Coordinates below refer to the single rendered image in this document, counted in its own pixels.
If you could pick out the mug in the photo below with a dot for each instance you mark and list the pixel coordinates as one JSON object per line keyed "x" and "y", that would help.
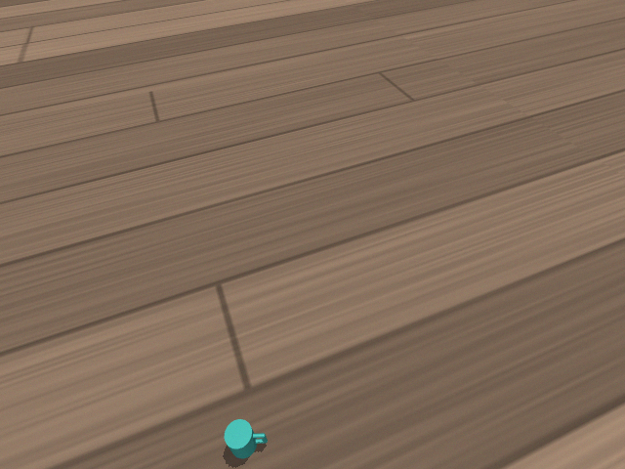
{"x": 241, "y": 439}

